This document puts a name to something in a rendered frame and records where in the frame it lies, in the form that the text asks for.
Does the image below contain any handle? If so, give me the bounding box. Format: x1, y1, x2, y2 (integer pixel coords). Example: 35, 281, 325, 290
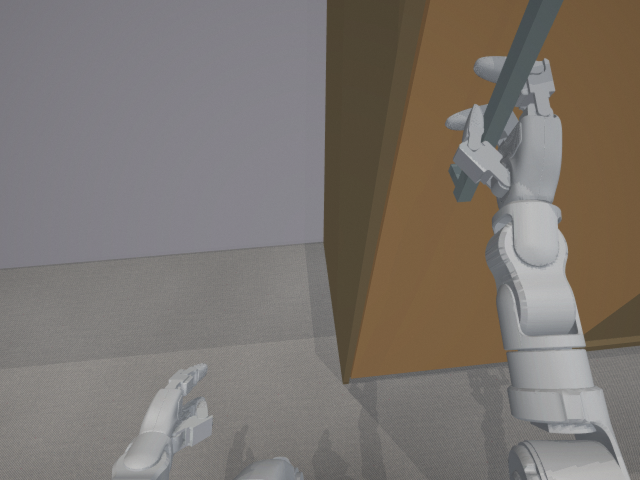
448, 0, 564, 202

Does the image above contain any right robot forearm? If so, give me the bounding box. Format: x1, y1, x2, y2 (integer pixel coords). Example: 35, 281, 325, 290
485, 200, 631, 480

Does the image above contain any left robot hand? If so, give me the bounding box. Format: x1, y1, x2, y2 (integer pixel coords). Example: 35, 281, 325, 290
139, 363, 213, 456

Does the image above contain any wardrobe door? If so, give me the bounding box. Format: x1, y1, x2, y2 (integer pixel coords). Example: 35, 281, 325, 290
584, 294, 640, 341
350, 0, 640, 379

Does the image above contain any left robot forearm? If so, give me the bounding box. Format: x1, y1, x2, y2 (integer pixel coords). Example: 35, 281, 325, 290
112, 432, 173, 480

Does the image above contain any right robot hand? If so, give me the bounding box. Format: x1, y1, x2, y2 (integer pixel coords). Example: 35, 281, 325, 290
445, 56, 562, 210

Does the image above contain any right robot upper arm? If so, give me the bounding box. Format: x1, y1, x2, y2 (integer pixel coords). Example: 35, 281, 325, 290
508, 440, 626, 480

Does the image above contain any left robot thigh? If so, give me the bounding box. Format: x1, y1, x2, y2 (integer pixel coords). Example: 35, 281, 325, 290
233, 459, 304, 480

